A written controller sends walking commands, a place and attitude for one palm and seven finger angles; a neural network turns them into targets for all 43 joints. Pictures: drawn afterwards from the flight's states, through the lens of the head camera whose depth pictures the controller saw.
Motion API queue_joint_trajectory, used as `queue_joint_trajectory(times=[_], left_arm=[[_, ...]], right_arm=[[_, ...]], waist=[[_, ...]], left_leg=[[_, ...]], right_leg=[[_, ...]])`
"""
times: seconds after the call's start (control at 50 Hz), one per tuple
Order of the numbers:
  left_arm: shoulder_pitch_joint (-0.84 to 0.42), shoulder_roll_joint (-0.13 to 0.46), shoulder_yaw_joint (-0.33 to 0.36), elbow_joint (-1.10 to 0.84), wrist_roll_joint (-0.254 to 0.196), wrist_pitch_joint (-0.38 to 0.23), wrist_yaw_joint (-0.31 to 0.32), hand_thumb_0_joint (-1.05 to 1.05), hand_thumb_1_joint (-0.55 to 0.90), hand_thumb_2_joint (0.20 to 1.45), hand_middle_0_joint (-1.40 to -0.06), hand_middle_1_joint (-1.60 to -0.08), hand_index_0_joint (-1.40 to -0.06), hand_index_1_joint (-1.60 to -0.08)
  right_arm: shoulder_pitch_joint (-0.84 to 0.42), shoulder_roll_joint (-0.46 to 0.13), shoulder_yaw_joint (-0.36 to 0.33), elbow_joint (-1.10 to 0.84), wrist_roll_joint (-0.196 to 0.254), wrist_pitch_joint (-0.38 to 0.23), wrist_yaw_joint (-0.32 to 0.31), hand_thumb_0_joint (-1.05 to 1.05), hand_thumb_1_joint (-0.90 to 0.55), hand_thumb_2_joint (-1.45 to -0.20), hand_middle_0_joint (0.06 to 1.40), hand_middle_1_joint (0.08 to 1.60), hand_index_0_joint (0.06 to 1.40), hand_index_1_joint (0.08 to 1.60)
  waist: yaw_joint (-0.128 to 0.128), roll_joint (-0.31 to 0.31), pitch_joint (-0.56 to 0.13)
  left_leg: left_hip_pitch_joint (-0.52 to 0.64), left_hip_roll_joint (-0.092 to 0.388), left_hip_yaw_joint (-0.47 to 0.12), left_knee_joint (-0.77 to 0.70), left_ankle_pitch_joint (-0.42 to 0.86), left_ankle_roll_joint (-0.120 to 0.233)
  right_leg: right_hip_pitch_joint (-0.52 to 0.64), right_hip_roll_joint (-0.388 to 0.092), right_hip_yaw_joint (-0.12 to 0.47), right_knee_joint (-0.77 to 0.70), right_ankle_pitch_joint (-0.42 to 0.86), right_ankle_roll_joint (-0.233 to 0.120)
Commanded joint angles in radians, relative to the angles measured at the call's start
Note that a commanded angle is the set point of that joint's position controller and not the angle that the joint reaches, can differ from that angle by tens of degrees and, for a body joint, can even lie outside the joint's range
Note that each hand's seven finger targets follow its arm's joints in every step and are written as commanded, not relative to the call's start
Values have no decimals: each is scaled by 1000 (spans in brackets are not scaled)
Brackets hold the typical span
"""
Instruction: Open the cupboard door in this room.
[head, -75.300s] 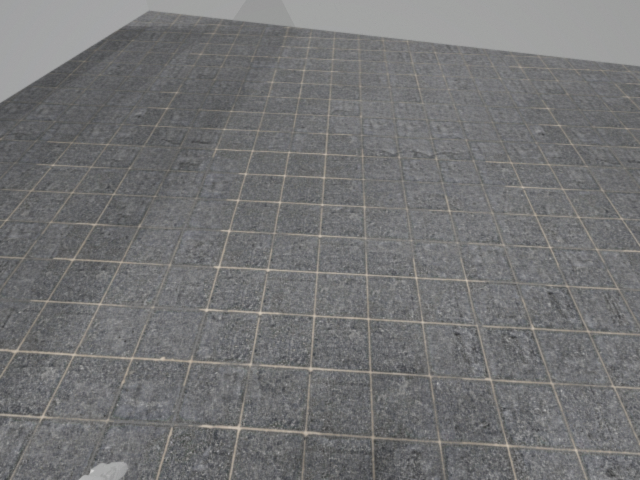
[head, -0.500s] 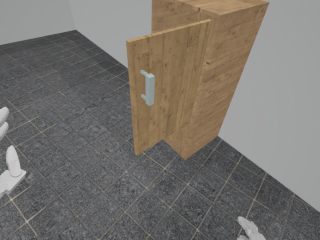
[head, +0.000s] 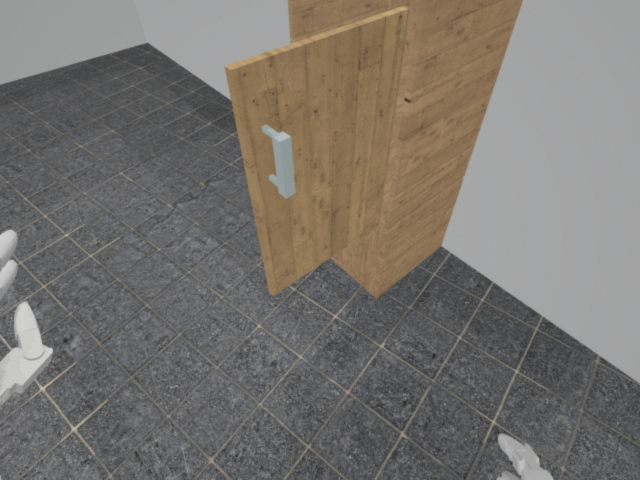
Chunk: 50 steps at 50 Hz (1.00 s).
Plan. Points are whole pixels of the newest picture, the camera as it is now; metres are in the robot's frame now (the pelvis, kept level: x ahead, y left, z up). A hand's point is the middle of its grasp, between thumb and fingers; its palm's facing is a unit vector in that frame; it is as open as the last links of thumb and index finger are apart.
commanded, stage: let the arm hang, fingers relaxed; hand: left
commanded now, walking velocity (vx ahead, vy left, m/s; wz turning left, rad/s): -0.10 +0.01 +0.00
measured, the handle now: (277, 161) +0.62 +0.12 +0.06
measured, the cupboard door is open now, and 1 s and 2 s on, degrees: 89 89 89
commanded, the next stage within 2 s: look to check the result in 1.18 s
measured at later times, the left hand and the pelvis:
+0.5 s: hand out of the picture -0.04 +0.21 -0.18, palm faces +0.07 -0.98 -0.19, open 7.1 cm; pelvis -0.02 +0.03 +0.00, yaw +2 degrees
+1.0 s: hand out of the picture -0.01 +0.19 -0.17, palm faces +0.06 -0.98 -0.20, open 7.4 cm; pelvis -0.01 +0.03 +0.00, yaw +1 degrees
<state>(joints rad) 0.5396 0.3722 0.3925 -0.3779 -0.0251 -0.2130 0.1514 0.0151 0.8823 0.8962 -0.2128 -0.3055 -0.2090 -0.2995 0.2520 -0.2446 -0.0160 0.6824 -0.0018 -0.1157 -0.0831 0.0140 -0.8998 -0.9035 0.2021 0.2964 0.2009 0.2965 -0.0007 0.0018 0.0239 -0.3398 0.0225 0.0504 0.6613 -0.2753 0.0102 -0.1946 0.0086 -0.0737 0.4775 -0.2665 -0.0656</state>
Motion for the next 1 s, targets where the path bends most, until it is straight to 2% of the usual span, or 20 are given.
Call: queue_joint_trajectory(times=[0.0,0.02,0.04,0.06,0.08,0.1,0.14,0.16,0.18,0.22,0.26,0.3,0.4,0.46,0.48,0.54,0.7,0.84,0.9,0.98], left_arm=[[-27,220,143,-309,-10,-72,29,0,900,900,-200,-300,-200,-300],[-7,225,151,-320,-11,-73,28,0,900,900,-200,-300,-200,-300],[-2,225,146,-325,-13,-73,24,0,900,900,-200,-300,-200,-300],[-69,64,-279,478,86,104,-121,0,900,900,-200,-300,-200,-300],[-63,19,-266,509,64,177,-142,0,900,900,-200,-300,-200,-300],[-100,6,-276,544,60,191,-145,0,900,900,-200,-300,-200,-300],[-191,31,-287,650,59,194,-152,0,900,900,-200,-300,-200,-300],[-225,48,-291,716,59,191,-154,0,900,900,-200,-300,-200,-300],[-271,50,-302,786,59,192,-152,0,900,900,-200,-300,-200,-300],[-308,30,-327,931,50,203,-148,0,900,900,-200,-300,-200,-300],[-327,6,-346,1060,44,215,-142,0,900,900,-200,-300,-200,-300],[-318,-1,-355,1170,42,218,-137,0,900,900,-200,-300,-200,-300],[-271,-49,-357,1358,38,213,-133,0,900,900,-200,-300,-200,-300],[-243,-68,-365,1427,35,210,-132,0,900,900,-200,-300,-200,-300],[-238,-73,-363,1443,36,209,-130,0,900,900,-200,-300,-200,-300],[-215,-93,-368,1486,36,210,-128,0,900,900,-200,-300,-200,-300],[-167,-115,-366,1530,35,215,-120,0,900,900,-200,-300,-200,-300],[-171,-131,-361,1524,33,209,-114,0,900,900,-200,-300,-200,-300],[-183,-135,-362,1519,33,208,-112,0,900,900,-200,-300,-200,-300],[-196,-137,-357,1507,33,205,-111,0,900,900,-200,-300,-200,-300]], right_arm=[[-120,-78,-34,-192,-2,-72,0,0,-900,-900,200,300,200,300],[-120,-94,-44,-201,2,-71,2,0,-900,-900,200,300,200,300],[-120,-105,-49,-210,9,-66,3,0,-900,-900,200,300,200,300],[-155,-315,-85,20,-8,-75,94,0,-900,-900,200,300,200,300],[-91,-230,-82,16,2,-19,88,0,-900,-900,200,300,200,300],[-72,-220,-69,14,-3,8,85,0,-900,-900,200,300,200,300],[-94,-216,-50,11,-11,39,84,0,-900,-900,200,300,200,300],[-101,-214,-44,22,-14,50,83,0,-900,-900,200,300,200,300],[-97,-200,-40,39,-16,63,84,0,-900,-900,200,300,200,300],[-107,-167,-24,90,-23,89,83,0,-900,-900,200,300,200,300],[-114,-137,-6,134,-29,106,81,0,-900,-900,200,300,200,300],[-119,-119,3,174,-27,115,77,0,-900,-900,200,300,200,300],[-64,-66,-1,275,-23,131,63,0,-900,-900,200,300,200,300],[-13,-45,-3,325,-20,132,58,0,-900,-900,200,300,200,300],[3,-41,-8,336,-19,133,56,0,-900,-900,200,300,200,300],[43,-30,-9,373,-18,132,53,0,-900,-900,200,300,200,300],[100,1,-7,421,-19,130,50,0,-900,-900,200,300,200,300],[128,36,-2,439,-21,123,50,0,-900,-900,200,300,200,300],[123,46,-1,443,-22,124,51,0,-900,-900,200,300,200,300],[126,49,-3,441,-21,121,50,0,-900,-900,200,300,200,300]], waist=[[15,-13,-110],[20,32,-121],[22,50,-115],[-38,71,-61],[-9,87,-121],[0,36,-142],[9,-81,-111],[8,-148,-120],[-3,-180,-126],[-9,-99,-107],[-5,34,-86],[4,103,-77],[-5,143,-13],[-8,108,-13],[-9,63,-2],[-11,14,20],[-2,6,69],[-3,5,59],[-3,8,96],[-3,17,76]], left_leg=[[136,28,-27,-257,232,19],[184,73,-64,-248,353,27],[206,99,-88,-232,388,29],[71,120,-126,-66,608,46],[83,110,-102,-106,668,52],[44,131,-153,-116,539,65],[-30,125,-188,-161,358,72],[-13,106,-176,-151,319,61],[18,86,-155,-149,295,45],[58,71,-141,-171,255,32],[61,77,-150,-238,239,29],[62,80,-152,-282,194,27],[88,67,-131,-324,-1,15],[99,68,-134,-337,-25,18],[104,73,-137,-337,-18,20],[107,75,-136,-347,-26,25],[65,74,-141,-371,-54,30],[79,66,-123,-351,23,27],[76,59,-110,-339,42,21],[92,63,-107,-335,66,19]], right_leg=[[97,-175,159,-49,396,45],[69,-136,140,-31,364,68],[33,-113,142,-38,302,78],[-70,-155,50,125,475,52],[-21,-116,98,109,395,42],[-12,-109,71,106,281,30],[9,-102,66,60,182,26],[11,-118,79,30,199,19],[-3,-137,95,14,195,4],[-30,-150,107,-16,148,3],[-4,-126,99,-27,104,20],[32,-116,102,-61,70,27],[-11,-116,108,-158,-33,13],[-14,-113,100,-167,-38,12],[-20,-109,93,-170,-41,13],[-40,-109,93,-175,-67,16],[-47,-104,82,-152,-91,17],[-36,-110,86,-141,-41,16],[-56,-116,92,-154,-48,16],[-40,-112,89,-149,-20,16]])
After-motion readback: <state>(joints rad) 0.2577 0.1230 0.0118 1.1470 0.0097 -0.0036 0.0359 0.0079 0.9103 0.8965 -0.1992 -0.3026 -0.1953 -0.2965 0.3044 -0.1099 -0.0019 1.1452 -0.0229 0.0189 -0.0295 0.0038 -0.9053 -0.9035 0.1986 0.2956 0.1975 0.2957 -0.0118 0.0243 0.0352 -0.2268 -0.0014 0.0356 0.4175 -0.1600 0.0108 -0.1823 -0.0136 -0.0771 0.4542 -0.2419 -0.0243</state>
